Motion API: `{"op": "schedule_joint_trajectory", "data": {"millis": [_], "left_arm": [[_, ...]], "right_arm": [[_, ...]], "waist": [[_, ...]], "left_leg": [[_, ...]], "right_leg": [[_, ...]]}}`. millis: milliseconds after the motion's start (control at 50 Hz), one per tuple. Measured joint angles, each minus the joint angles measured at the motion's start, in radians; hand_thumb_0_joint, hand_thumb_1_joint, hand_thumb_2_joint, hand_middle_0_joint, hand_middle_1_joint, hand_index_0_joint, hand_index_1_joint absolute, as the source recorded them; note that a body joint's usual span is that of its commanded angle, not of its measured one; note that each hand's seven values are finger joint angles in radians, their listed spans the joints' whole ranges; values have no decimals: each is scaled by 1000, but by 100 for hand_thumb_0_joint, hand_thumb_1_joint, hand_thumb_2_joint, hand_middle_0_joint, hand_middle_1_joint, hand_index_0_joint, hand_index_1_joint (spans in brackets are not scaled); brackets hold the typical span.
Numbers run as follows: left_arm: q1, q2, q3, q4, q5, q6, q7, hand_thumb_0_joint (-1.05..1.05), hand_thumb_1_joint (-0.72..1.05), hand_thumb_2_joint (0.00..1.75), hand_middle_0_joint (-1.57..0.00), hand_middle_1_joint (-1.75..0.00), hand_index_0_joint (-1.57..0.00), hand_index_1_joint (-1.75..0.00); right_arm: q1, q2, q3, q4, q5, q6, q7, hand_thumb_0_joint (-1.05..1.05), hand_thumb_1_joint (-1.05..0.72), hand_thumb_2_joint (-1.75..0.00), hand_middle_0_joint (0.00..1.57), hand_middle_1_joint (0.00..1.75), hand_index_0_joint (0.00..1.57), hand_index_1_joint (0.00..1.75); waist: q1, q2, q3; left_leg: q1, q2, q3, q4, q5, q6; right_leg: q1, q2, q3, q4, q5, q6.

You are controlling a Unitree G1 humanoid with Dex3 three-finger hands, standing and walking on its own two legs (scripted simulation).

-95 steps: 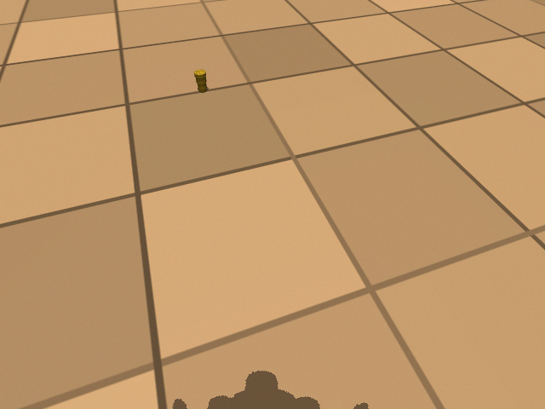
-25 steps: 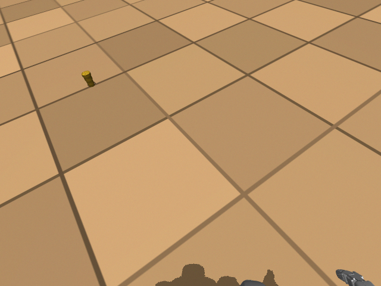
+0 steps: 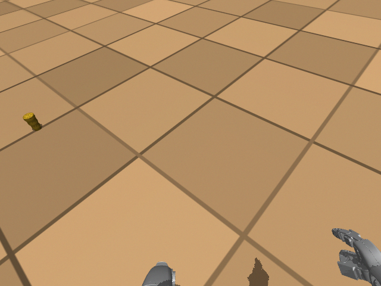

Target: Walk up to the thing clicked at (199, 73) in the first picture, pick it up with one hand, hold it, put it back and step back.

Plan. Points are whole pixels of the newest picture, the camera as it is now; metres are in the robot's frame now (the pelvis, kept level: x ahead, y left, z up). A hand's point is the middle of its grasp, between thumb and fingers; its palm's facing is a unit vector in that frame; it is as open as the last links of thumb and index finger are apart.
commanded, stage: walk up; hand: left
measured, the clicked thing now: (33, 122) +1.33 +1.39 -0.68
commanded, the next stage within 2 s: none
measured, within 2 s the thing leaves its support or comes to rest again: neither
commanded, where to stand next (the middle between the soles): +0.88 +1.48 m, yaw -45 degrees
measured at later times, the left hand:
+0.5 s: hand (60, 186) +0.40 +0.44 -0.10, palm faces -0.22 -0.80 -0.56, open 7.4 cm
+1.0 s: hand (14, 163) +0.50 +0.68 -0.13, palm faces -0.32 -0.78 -0.53, open 7.4 cm
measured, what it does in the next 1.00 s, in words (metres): steps to the left, turning right: left foot, then right foot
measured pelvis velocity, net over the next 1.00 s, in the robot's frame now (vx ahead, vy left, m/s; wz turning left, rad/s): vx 0.35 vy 0.39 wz -0.34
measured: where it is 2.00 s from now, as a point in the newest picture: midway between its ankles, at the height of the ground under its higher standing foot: (88, 210)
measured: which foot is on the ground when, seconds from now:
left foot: up 0.00-0.02, down 0.04-0.44, up 0.46-0.82, down 0.84-1.00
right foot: down 0.00-0.04, up 0.06-0.42, down 0.44-0.84, up 0.86-1.00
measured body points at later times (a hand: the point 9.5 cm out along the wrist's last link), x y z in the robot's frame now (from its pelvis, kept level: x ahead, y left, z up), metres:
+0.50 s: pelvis +0.20 +0.19 +0.00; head +0.20 +0.15 +0.45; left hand +0.41 +0.49 -0.06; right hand +0.14 -0.13 -0.13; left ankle +0.16 +0.23 -0.67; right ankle +0.27 +0.09 -0.71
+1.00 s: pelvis +0.35 +0.39 +0.02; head +0.38 +0.40 +0.46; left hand +0.52 +0.72 -0.10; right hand +0.28 +0.06 -0.08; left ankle +0.38 +0.50 -0.71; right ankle +0.32 +0.24 -0.64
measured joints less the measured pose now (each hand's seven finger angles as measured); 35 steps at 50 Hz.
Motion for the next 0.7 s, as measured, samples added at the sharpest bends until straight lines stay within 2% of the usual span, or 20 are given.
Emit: {"op": "schedule_joint_trajectory", "data": {"millis": [20,40,60,80,120,160,200,240,340,400,420,440,460,480,500,520,540,580,640,700], "left_arm": [[-4,15,5,-2,3,5,3,1,89,89,-22,-30,-21,-30],[-17,36,13,0,6,13,7,1,89,89,-22,-30,-21,-30],[-49,65,24,7,10,26,15,1,89,89,-22,-30,-21,-30],[-84,88,33,10,12,39,28,1,90,89,-22,-30,-21,-30],[-147,106,36,7,-1,54,56,1,90,90,-21,-30,-21,-30],[-188,103,26,0,-18,50,61,1,91,90,-21,-30,-20,-30],[-212,85,17,-3,-36,45,47,1,91,90,-21,-30,-20,-30],[-218,62,8,-10,-41,45,35,1,91,90,-21,-30,-20,-30],[-228,31,2,-10,-38,63,26,0,91,90,-21,-30,-20,-30],[-235,9,6,-15,-41,66,27,0,91,90,-21,-30,-20,-30],[-234,2,7,-19,-41,62,28,0,90,90,-21,-30,-20,-30],[-231,-2,11,-25,-38,55,31,0,90,90,-21,-30,-20,-30],[-235,-16,18,-31,-34,50,38,0,90,90,-21,-30,-21,-30],[-238,-25,20,-40,-32,48,45,0,90,90,-21,-30,-21,-30],[-243,-28,19,-44,-31,51,53,0,90,90,-21,-30,-21,-30],[-249,-30,17,-44,-33,55,62,0,90,90,-21,-30,-21,-30],[-252,-32,16,-40,-37,56,71,0,90,89,-21,-30,-21,-30],[-242,-41,16,-30,-37,53,80,0,90,89,-21,-30,-21,-30],[-205,-48,22,-12,-19,48,66,0,90,89,-21,-30,-21,-30],[-174,-38,35,0,-2,44,50,0,90,89,-21,-30,-21,-30]], "right_arm": [[8,-6,-7,-5,1,-4,-3,0,-91,-90,20,30,21,30],[15,-2,-17,-6,2,-12,-12,0,-91,-90,20,30,21,30],[17,23,-27,0,0,-25,-26,0,-91,-90,20,30,20,30],[24,46,-25,2,-5,-41,-39,0,-91,-90,20,30,20,30],[51,86,-9,22,6,-58,-61,0,-91,-90,20,30,20,30],[87,126,0,54,10,-45,-73,0,-91,-90,20,30,20,30],[134,145,6,75,6,-35,-87,0,-91,-90,20,30,21,30],[183,141,6,85,3,-31,-98,0,-91,-90,20,30,21,30],[279,129,-13,91,-17,-29,-116,1,-91,-90,20,30,21,30],[297,121,-18,80,-26,-12,-118,1,-91,-90,20,30,21,30],[298,119,-18,75,-28,-5,-118,1,-91,-90,20,30,21,30],[297,120,-17,71,-27,2,-119,1,-91,-90,20,30,21,30],[281,119,-16,74,-26,9,-122,1,-91,-90,20,30,21,30],[267,123,-11,73,-29,17,-124,1,-91,-90,20,30,20,30],[259,130,-4,67,-31,25,-124,1,-91,-90,20,30,20,30],[254,138,4,62,-31,31,-123,1,-91,-90,20,30,20,30],[244,143,13,61,-28,35,-120,1,-91,-90,20,30,20,30],[220,141,26,59,-19,39,-107,1,-91,-90,20,30,20,30],[189,116,29,42,-12,42,-78,1,-91,-90,20,30,21,30],[169,85,21,32,-9,45,-63,0,-91,-90,20,30,21,30]], "waist": [[-6,-4,-2],[-21,-22,3],[-40,-70,28],[-52,-104,59],[-62,-120,101],[-80,-136,116],[-108,-142,111],[-136,-129,98],[-180,-106,65],[-192,-80,52],[-192,-69,49],[-185,-62,46],[-169,-31,56],[-157,-3,65],[-151,14,67],[-144,23,67],[-134,26,66],[-111,31,59],[-93,44,41],[-82,47,29]], "left_leg": [[35,-7,14,-35,-10,0],[57,-27,29,-39,-75,-14],[51,-63,58,9,-123,-10],[48,-81,83,54,-155,0],[66,-70,112,73,-185,21],[128,-78,149,-6,-171,40],[205,-104,188,-120,-145,50],[274,-130,221,-211,-129,82],[412,-202,297,-321,-158,132],[454,-232,337,-306,-216,150],[457,-235,349,-271,-249,143],[447,-234,362,-207,-286,113],[411,-213,333,-92,-320,55],[355,-203,267,52,-352,1],[291,-201,197,203,-374,-43],[228,-197,142,342,-380,-71],[176,-185,100,438,-366,-82],[111,-140,31,496,-304,-64],[70,-67,-51,449,-201,-33],[76,-5,-75,338,-154,-28]], "right_leg": [[-3,-15,12,20,-27,-3],[-22,-41,19,74,-55,-11],[-65,-81,41,186,-62,-42],[-132,-75,84,349,-94,-67],[-284,22,102,655,-108,-115],[-407,74,46,799,-28,-133],[-481,93,-9,777,72,-122],[-522,110,-51,707,130,-100],[-500,130,-137,428,151,-72],[-426,141,-202,240,224,-81],[-382,148,-220,167,255,-90],[-334,153,-229,102,250,-123],[-321,174,-229,104,228,-143],[-318,188,-233,125,215,-144],[-312,190,-240,143,202,-143],[-301,184,-244,151,192,-144],[-285,176,-241,148,187,-140],[-247,161,-219,116,195,-114],[-205,135,-179,71,206,-65],[-195,105,-142,63,198,-32]]}}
